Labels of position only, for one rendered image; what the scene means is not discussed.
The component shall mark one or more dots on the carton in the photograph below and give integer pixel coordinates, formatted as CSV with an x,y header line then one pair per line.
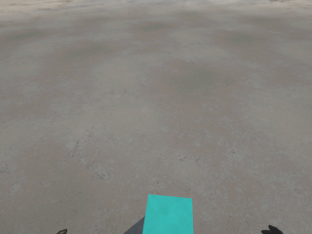
x,y
168,215

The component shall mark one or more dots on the right robot hand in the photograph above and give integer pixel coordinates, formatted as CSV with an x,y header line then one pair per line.
x,y
273,230

